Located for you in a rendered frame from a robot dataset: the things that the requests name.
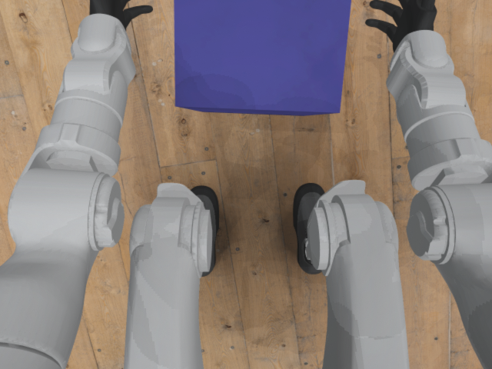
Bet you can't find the left robot foot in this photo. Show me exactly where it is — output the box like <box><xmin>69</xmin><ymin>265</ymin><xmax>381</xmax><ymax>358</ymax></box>
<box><xmin>191</xmin><ymin>185</ymin><xmax>219</xmax><ymax>277</ymax></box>

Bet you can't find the right robot hand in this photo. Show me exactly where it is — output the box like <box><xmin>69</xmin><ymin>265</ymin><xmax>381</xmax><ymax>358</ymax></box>
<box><xmin>365</xmin><ymin>0</ymin><xmax>437</xmax><ymax>52</ymax></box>

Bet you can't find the left robot thigh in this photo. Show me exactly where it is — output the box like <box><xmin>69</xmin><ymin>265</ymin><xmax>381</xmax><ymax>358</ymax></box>
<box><xmin>124</xmin><ymin>197</ymin><xmax>212</xmax><ymax>369</ymax></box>

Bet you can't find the carton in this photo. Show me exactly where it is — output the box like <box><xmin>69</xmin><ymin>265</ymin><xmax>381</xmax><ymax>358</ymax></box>
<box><xmin>174</xmin><ymin>0</ymin><xmax>351</xmax><ymax>116</ymax></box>

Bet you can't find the robot right upper arm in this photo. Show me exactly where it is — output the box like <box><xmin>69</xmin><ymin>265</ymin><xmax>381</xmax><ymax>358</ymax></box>
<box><xmin>406</xmin><ymin>183</ymin><xmax>492</xmax><ymax>369</ymax></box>

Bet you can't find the right robot forearm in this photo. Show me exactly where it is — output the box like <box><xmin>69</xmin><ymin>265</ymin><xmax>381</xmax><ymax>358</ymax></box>
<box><xmin>386</xmin><ymin>30</ymin><xmax>492</xmax><ymax>191</ymax></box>

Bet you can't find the left robot hand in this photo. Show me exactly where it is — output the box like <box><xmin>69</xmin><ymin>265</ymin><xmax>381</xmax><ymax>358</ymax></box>
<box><xmin>89</xmin><ymin>0</ymin><xmax>153</xmax><ymax>31</ymax></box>

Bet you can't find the left robot forearm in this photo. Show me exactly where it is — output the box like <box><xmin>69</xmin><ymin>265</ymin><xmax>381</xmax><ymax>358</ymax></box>
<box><xmin>8</xmin><ymin>14</ymin><xmax>136</xmax><ymax>241</ymax></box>

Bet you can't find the robot left upper arm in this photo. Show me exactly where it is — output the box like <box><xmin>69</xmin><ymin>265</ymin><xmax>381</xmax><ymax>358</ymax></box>
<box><xmin>0</xmin><ymin>168</ymin><xmax>125</xmax><ymax>369</ymax></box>

